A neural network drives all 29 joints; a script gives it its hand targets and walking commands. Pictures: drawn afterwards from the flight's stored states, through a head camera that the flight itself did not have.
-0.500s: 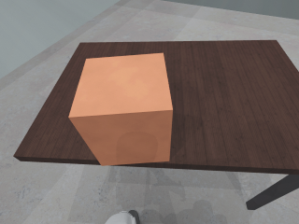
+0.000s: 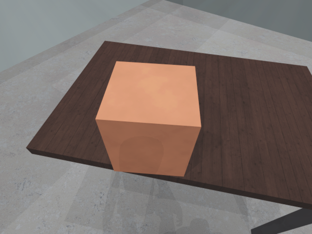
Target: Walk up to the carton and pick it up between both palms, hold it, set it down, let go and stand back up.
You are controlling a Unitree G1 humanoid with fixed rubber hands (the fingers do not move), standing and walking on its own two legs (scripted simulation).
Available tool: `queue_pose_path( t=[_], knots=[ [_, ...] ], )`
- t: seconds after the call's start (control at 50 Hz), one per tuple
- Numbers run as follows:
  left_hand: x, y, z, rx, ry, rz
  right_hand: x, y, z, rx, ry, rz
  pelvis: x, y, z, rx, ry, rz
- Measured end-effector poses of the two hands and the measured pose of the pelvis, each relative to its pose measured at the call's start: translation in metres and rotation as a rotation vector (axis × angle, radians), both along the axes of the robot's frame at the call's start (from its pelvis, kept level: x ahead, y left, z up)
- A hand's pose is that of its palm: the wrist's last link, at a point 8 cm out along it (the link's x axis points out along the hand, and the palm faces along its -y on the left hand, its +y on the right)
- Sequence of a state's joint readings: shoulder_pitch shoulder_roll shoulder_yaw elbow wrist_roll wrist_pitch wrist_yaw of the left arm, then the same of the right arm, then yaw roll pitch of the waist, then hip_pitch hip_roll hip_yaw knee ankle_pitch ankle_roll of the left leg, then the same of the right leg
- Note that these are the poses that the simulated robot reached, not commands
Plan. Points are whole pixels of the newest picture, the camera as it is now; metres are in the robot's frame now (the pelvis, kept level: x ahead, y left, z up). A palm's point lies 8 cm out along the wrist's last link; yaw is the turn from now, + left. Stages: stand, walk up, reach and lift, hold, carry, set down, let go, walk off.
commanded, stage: walk up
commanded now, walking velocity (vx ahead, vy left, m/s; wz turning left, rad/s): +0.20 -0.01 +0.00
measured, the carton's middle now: (151, 122) +0.38 +0.04 +0.06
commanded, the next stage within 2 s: none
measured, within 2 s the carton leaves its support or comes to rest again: neither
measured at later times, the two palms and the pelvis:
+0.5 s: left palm out of the picture +0.13 +0.20 -0.14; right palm out of the picture +0.04 -0.21 -0.16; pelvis +0.08 -0.01 -0.01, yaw -1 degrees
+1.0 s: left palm out of the picture +0.06 +0.24 -0.14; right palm out of the picture +0.03 -0.23 -0.15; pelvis +0.01 +0.00 -0.01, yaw +0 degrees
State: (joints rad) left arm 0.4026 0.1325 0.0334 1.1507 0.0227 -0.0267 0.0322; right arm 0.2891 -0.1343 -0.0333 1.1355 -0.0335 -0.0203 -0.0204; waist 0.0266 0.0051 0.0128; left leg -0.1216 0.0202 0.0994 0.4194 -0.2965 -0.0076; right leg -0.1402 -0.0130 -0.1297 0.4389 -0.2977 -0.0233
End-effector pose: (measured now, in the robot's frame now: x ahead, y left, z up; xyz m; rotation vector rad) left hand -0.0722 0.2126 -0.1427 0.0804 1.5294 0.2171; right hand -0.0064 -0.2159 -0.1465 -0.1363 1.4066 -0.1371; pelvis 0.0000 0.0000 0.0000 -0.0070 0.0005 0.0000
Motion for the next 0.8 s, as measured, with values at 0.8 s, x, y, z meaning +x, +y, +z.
queue_pose_path(
  t=[0.8],
  knots=[
    [0.173, 0.014, -0.006, 0.077, -0.226, -0.133, 0.069, -0.022, -0.014, -0.041, -0.048, -0.056, 0.049, -0.012, -0.014, 0.023, -0.036, -0.023]
  ],
)
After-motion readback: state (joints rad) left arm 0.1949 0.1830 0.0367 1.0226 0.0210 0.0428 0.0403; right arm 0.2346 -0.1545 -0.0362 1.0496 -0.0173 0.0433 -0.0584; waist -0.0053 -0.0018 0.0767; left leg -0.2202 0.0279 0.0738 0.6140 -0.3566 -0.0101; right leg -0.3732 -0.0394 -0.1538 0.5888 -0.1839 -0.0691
